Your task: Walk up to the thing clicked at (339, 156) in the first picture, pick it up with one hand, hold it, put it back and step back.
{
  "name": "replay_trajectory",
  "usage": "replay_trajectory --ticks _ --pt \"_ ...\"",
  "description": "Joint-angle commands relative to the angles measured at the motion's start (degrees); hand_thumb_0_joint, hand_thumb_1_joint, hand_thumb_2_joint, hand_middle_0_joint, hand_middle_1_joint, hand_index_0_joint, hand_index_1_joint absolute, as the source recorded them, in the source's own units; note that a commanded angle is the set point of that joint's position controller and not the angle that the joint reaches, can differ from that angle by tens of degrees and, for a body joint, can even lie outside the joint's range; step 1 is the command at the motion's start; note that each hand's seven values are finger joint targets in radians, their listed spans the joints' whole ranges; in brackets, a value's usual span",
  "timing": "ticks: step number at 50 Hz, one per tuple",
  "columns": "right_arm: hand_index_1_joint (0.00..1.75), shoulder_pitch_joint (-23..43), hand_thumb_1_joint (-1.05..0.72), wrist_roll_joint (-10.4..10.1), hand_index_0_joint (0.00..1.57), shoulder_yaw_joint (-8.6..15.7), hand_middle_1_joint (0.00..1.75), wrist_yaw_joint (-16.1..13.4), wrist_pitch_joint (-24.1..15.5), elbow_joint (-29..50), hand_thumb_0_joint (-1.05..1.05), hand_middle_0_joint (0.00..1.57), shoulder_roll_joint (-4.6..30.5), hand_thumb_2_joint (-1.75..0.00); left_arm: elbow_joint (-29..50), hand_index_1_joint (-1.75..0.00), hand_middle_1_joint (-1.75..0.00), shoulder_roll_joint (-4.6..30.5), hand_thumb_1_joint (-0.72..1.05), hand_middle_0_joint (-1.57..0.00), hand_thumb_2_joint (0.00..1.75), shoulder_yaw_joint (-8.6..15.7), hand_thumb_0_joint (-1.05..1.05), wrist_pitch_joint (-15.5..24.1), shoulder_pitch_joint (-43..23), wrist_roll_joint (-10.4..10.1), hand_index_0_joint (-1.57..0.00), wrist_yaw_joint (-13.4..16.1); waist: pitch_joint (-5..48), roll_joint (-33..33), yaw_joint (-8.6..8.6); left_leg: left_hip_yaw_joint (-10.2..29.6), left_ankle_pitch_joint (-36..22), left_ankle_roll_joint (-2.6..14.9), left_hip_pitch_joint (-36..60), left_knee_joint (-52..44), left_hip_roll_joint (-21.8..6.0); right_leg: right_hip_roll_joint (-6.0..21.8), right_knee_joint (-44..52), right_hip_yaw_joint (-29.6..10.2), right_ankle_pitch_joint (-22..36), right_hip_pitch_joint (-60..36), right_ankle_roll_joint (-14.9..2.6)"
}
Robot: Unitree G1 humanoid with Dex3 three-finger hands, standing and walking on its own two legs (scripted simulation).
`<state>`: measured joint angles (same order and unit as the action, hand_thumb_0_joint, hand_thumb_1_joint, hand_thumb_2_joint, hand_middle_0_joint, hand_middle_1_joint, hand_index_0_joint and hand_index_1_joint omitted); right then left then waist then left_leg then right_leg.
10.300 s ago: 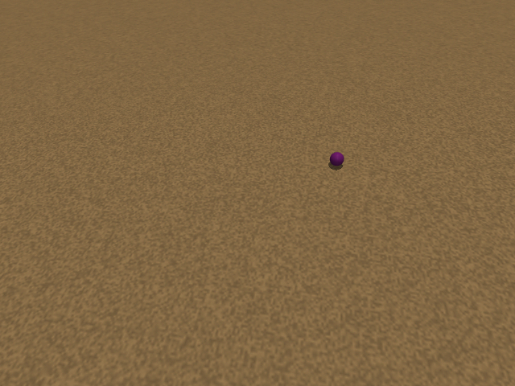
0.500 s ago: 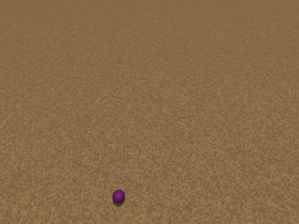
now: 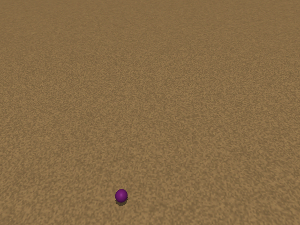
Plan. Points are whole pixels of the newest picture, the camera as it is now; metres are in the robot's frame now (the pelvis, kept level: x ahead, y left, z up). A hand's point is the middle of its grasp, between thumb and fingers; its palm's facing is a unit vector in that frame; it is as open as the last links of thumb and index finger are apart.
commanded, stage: walk up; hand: left
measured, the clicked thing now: (121, 195) +0.44 +0.24 -0.74
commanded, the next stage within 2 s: stand in 0.14 s
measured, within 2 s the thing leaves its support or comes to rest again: neither
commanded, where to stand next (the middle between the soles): +0.05 -0.02 m, yaw +1 degrees
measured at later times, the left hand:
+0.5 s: hand out of the picture +0.07 +0.26 -0.16, palm faces -0.02 -0.94 -0.35, open 7.4 cm
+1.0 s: hand out of the picture +0.06 +0.26 -0.16, palm faces -0.03 -0.94 -0.34, open 7.4 cm
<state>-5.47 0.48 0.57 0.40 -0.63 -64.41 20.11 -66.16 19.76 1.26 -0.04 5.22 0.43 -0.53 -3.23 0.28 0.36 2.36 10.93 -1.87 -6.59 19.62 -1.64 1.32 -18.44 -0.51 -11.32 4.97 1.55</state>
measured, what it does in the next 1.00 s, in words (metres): stands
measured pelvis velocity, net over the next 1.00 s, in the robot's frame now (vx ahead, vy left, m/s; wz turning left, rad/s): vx -0.01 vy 0.00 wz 0.00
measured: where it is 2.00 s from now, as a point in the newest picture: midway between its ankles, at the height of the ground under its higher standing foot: outside the picture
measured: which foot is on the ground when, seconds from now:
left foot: down 0.00-1.00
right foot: down 0.00-1.00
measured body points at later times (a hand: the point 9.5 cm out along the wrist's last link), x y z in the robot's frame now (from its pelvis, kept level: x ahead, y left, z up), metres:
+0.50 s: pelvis +0.00 +0.00 +0.00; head +0.01 +0.00 +0.45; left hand +0.08 +0.31 -0.13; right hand +0.08 -0.30 -0.13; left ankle +0.00 +0.14 -0.75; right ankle -0.01 -0.14 -0.75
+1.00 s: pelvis -0.01 +0.00 +0.00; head +0.01 +0.00 +0.45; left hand +0.06 +0.30 -0.13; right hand +0.06 -0.30 -0.13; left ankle +0.00 +0.14 -0.75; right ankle -0.01 -0.14 -0.75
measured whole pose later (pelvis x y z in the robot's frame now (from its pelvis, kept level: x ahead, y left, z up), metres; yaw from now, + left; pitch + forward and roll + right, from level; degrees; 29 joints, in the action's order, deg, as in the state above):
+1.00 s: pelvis -0.01 +0.00 +0.00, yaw +0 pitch -2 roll +0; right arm -6.7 0.7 0.2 0.8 -0.3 -64.8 20.6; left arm -64.5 20.3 0.0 0.4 7.3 0.6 -0.4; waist -3.5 0.3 0.0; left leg 2.1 10.1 -1.8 -7.2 19.3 -1.5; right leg 1.5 -18.6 -0.8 -10.7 5.9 1.7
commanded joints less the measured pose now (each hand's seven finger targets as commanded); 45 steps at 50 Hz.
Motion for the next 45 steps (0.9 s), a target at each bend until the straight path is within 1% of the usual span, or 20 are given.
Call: replay_trajectory --ticks 1,4,6,7,9,12,14,15,17,21,22,23,28,30,31,34,37,39,41,45 --pt "0.30 2.22 -0.90 -0.33 0.20 2.28 0.30 -0.87 -1.09 3.45 0.00 0.20 12.31 -0.90 3.66 -0.30 -0.30 12.29 0.90 -0.20 0.90 2.20 0.00 1.42 -3.54 0.00 -0.20 0.75 5.22 -0.08 -0.47 2.88 -11.49 2.88 0.44 -2.45 -4.89 5.39 1.95 -2.74 9.75 -1.08 -2.41" --pt "0.30 2.64 -0.90 -0.27 0.20 2.23 0.30 -0.87 -1.09 3.58 0.00 0.20 12.08 -0.90 3.70 -0.30 -0.30 12.25 0.90 -0.20 0.90 2.25 0.00 1.36 -2.77 -0.08 -0.20 0.77 5.20 0.02 -0.06 2.88 -12.28 2.79 0.77 -2.34 -4.77 5.32 2.01 -2.59 9.95 -0.82 -2.17" --pt "0.30 1.99 -0.90 -0.37 0.20 2.24 0.30 -0.93 -1.07 3.39 0.00 0.20 12.07 -0.90 3.85 -0.30 -0.30 12.23 0.90 -0.20 0.90 2.31 0.00 1.36 -3.11 -0.06 -0.20 0.79 5.72 -0.11 -0.32 2.93 -12.74 2.78 0.94 -2.32 -4.94 5.45 1.84 -2.55 10.21 -1.51 -2.32" --pt "0.30 2.75 -0.90 0.17 0.20 2.05 0.30 -0.98 -1.00 3.57 0.00 0.20 12.38 -0.90 3.99 -0.30 -0.30 12.35 0.90 -0.20 0.90 1.84 0.00 1.58 -2.29 0.19 -0.20 0.93 4.32 0.24 0.05 3.12 -12.99 2.69 0.15 -2.03 -5.42 6.07 2.38 -3.20 10.70 -0.73 -2.19" --pt "0.30 2.22 -0.90 -0.01 0.20 2.08 0.30 -1.01 -0.97 3.58 0.00 0.20 12.31 -0.90 3.96 -0.30 -0.30 12.51 0.90 -0.20 0.90 1.87 0.00 1.81 -2.10 0.18 -0.20 1.03 5.23 -0.48 -0.33 3.22 -14.13 2.82 0.71 -1.74 -5.51 6.23 2.15 -3.17 12.54 -1.42 -2.18" --pt "0.30 2.54 -0.90 -0.02 0.20 2.09 0.30 -0.95 -0.97 3.68 0.00 0.20 12.77 -0.90 4.30 -0.30 -0.30 12.55 0.90 -0.20 0.90 1.80 0.00 1.86 -1.75 0.21 -0.20 1.02 5.55 0.10 -0.13 3.07 -12.78 2.75 1.31 -1.96 -5.39 6.06 2.56 -3.14 11.46 -0.88 -2.04" --pt "0.30 2.32 -0.90 -0.06 0.20 1.85 0.30 -0.81 -0.89 3.71 0.00 0.20 12.14 -0.90 4.40 -0.30 -0.30 12.69 0.90 -0.20 0.90 1.74 0.00 1.86 -2.17 0.23 -0.20 1.06 5.32 -0.61 -0.44 3.09 -12.39 2.78 0.63 -2.26 -5.42 6.03 2.43 -2.97 11.21 -1.06 -2.04" --pt "0.30 2.40 -0.90 -0.02 0.20 1.92 0.30 -0.84 -0.91 3.68 0.00 0.20 12.37 -0.90 4.34 -0.30 -0.30 12.94 0.90 -0.20 0.90 1.78 0.00 1.76 -1.93 0.10 -0.20 1.05 5.47 -0.78 -0.35 3.04 -11.92 2.79 1.27 -2.22 -5.44 6.16 2.27 -3.19 10.60 -0.88 -2.30" --pt "0.30 2.41 -0.90 -0.11 0.20 1.85 0.30 -0.80 -0.94 3.68 0.00 0.20 12.54 -0.90 4.40 -0.30 -0.30 12.56 0.90 -0.20 0.90 1.60 0.00 1.78 -1.71 0.09 -0.20 0.98 5.96 0.31 -0.13 3.16 -13.23 2.96 1.01 -2.14 -5.61 6.17 1.96 -3.12 11.76 -1.72 -2.21" --pt "0.30 2.27 -0.90 0.01 0.20 1.73 0.30 -0.82 -0.98 3.64 0.00 0.20 12.38 -0.90 4.51 -0.30 -0.30 12.99 0.90 -0.20 0.90 1.62 0.00 1.63 -1.59 0.09 -0.20 0.92 4.45 -0.12 -0.28 3.09 -10.48 2.62 0.51 -3.04 -5.33 5.92 2.44 -3.35 8.75 -0.02 -2.29" --pt "0.30 1.76 -0.90 -0.02 0.20 1.69 0.30 -0.77 -1.03 3.58 0.00 0.20 12.53 -0.90 4.73 -0.30 -0.30 12.67 0.90 -0.20 0.90 1.46 0.00 1.62 -1.79 0.12 -0.20 0.89 4.39 0.30 -0.44 3.16 -10.33 2.70 -0.05 -3.26 -5.59 6.01 2.13 -3.22 8.59 -0.56 -2.42" --pt "0.30 2.36 -0.90 -0.05 0.20 1.76 0.30 -0.80 -1.08 3.53 0.00 0.20 12.85 -0.90 4.74 -0.30 -0.30 12.68 0.90 -0.20 0.90 1.48 0.00 1.59 -1.41 0.07 -0.20 0.88 4.78 0.61 0.00 3.38 -10.68 2.80 0.52 -3.13 -5.69 5.95 2.26 -3.37 8.55 -0.39 -2.35" --pt "0.30 2.15 -0.90 -0.01 0.20 1.75 0.30 -0.64 -0.91 3.55 0.00 0.20 12.81 -0.90 4.68 -0.30 -0.30 12.94 0.90 -0.20 0.90 1.36 0.00 1.63 -0.75 0.22 -0.20 0.84 4.66 0.40 -0.21 3.17 -8.78 2.90 0.30 -3.05 -5.41 5.94 2.74 -3.38 7.52 0.30 -2.31" --pt "0.30 1.71 -0.90 -0.05 0.20 1.75 0.30 -0.60 -0.93 3.38 0.00 0.20 12.73 -0.90 4.82 -0.30 -0.30 13.15 0.90 -0.20 0.90 1.37 0.00 1.68 -0.99 0.09 -0.20 0.86 3.69 -0.05 -0.28 3.29 -7.37 2.67 -0.02 -3.42 -5.21 5.79 2.87 -3.51 5.48 1.04 -2.34" --pt "0.30 1.85 -0.90 0.05 0.20 1.80 0.30 -0.68 -0.88 3.45 0.00 0.20 12.84 -0.90 4.87 -0.30 -0.30 12.97 0.90 -0.20 0.90 1.33 0.00 1.63 -0.93 0.21 -0.20 0.83 4.12 -0.22 -0.23 3.25 -7.41 3.02 -0.24 -3.11 -5.45 6.01 2.81 -3.65 6.26 0.57 -2.43" --pt "0.30 1.71 -0.90 -0.04 0.20 1.84 0.30 -0.63 -0.96 3.54 0.00 0.20 12.92 -0.90 4.90 -0.30 -0.30 13.17 0.90 -0.20 0.90 1.28 0.00 1.74 -0.69 0.24 -0.20 0.85 5.20 -0.10 -0.37 3.25 -9.14 2.99 0.42 -2.74 -5.51 6.16 2.43 -3.74 8.10 0.07 -2.36" --pt "0.30 1.76 -0.90 -0.06 0.20 1.83 0.30 -0.59 -0.85 3.35 0.00 0.20 12.83 -0.90 4.86 -0.30 -0.30 13.18 0.90 -0.20 0.90 1.17 0.00 1.79 -0.13 0.16 -0.20 0.93 4.27 -0.62 -0.15 3.27 -8.23 2.93 0.46 -2.57 -5.32 5.95 2.83 -3.54 7.18 1.01 -2.29" --pt "0.30 1.22 -0.90 -0.04 0.20 1.74 0.30 -0.58 -0.79 3.22 0.00 0.20 12.67 -0.90 4.98 -0.30 -0.30 13.16 0.90 -0.20 0.90 1.12 0.00 1.70 -0.53 0.15 -0.20 0.92 3.52 -0.74 -0.54 3.21 -6.95 2.70 -0.22 -3.13 -5.13 5.93 3.09 -3.75 6.11 1.73 -2.40" --pt "0.30 0.94 -0.90 0.05 0.20 1.66 0.30 -0.50 -0.78 3.05 0.00 0.20 12.65 -0.90 4.95 -0.30 -0.30 13.20 0.90 -0.20 0.90 1.15 0.00 1.71 -0.31 0.06 -0.20 0.87 3.49 -0.17 -0.46 3.23 -5.21 2.86 -0.62 -3.30 -5.15 5.96 3.07 -3.95 4.82 1.17 -2.42" --pt "0.30 1.11 -0.90 -0.05 0.20 1.80 0.30 -0.47 -0.76 3.07 0.00 0.20 12.72 -0.90 4.74 -0.30 -0.30 13.20 0.90 -0.20 0.90 1.16 0.00 1.66 0.22 0.09 -0.20 0.87 3.39 -0.30 -0.31 3.51 -5.23 2.82 -0.57 -3.45 -4.98 5.80 2.98 -3.88 4.48 1.72 -2.48"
